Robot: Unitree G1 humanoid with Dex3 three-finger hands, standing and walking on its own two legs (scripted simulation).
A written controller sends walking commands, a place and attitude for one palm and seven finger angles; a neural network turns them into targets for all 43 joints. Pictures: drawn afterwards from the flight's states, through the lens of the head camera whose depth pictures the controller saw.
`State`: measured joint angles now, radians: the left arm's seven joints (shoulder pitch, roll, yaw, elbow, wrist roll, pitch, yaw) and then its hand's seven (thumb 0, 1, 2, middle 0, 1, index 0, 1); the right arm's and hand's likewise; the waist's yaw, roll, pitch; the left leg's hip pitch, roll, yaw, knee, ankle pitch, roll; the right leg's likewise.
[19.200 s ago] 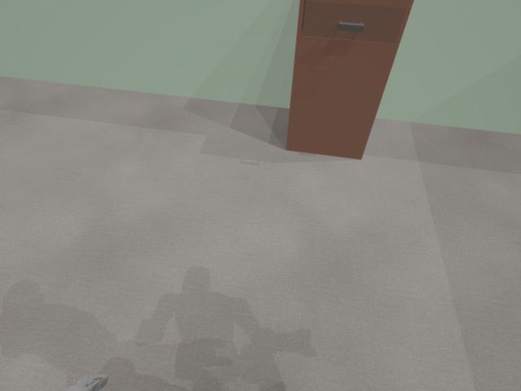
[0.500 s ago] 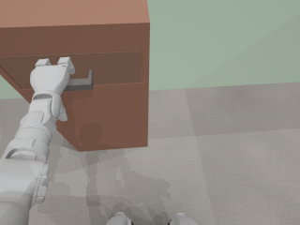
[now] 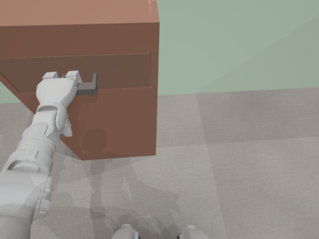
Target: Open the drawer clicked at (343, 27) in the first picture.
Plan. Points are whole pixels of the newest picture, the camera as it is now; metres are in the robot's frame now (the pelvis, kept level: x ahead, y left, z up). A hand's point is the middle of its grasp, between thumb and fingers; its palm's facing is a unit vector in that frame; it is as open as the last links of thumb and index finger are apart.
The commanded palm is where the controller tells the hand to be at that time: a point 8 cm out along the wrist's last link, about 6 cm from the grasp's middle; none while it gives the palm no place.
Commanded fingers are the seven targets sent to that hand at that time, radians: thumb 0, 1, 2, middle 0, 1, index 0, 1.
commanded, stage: lower the fingers behind the handle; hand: left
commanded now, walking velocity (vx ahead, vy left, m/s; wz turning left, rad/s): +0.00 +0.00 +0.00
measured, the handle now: (78, 83) +0.53 +0.22 +0.02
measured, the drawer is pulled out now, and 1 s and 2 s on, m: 0.00 0.00 0.05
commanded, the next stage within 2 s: close the thumb around the handle in 0.56 s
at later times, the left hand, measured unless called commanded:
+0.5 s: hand (68, 103) +0.47 +0.25 +0.00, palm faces -0.10 -0.02 -0.99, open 13.8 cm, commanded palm +0.46 +0.23 +0.06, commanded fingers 0.00 -0.50 0.30 -0.30 -1.20 -0.30 -1.20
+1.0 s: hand (67, 105) +0.47 +0.25 +0.00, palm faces -0.06 -0.03 -1.00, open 10.6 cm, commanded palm +0.45 +0.23 +0.06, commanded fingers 0.00 0.51 0.73 -0.37 -1.31 -0.37 -1.31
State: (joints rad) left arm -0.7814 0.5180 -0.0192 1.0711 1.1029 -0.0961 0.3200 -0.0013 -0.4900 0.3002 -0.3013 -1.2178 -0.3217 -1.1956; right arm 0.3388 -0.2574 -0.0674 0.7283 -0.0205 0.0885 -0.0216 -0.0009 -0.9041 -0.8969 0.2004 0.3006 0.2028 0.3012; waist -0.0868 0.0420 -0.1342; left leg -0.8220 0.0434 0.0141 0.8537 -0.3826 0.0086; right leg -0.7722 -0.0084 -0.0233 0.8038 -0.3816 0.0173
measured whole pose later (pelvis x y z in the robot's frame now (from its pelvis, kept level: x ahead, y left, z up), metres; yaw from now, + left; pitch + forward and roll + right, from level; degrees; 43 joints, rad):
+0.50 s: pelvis +0.00 +0.00 -0.01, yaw -1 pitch +21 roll -2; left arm -0.77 0.53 0.01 1.05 1.09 -0.07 0.30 0.00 -0.49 0.30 -0.31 -1.20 -0.32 -1.20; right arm 0.35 -0.24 -0.06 0.73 -0.03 0.08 -0.03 0.00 -0.90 -0.90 0.20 0.30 0.20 0.30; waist -0.10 0.05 -0.15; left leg -0.86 0.05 0.02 0.90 -0.41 0.01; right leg -0.81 0.00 -0.02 0.84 -0.40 0.02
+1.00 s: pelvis +0.01 +0.00 +0.00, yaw -1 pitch +20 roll -2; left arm -0.71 0.49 0.00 1.00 1.10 -0.06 0.34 0.00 0.00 0.51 -0.33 -1.23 -0.34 -1.25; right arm 0.32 -0.24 -0.07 0.73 -0.03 0.10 -0.01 0.00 -0.90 -0.90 0.20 0.30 0.20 0.30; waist -0.08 0.05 -0.15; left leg -0.83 0.05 0.02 0.89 -0.41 0.01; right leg -0.78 0.00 -0.02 0.82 -0.40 0.02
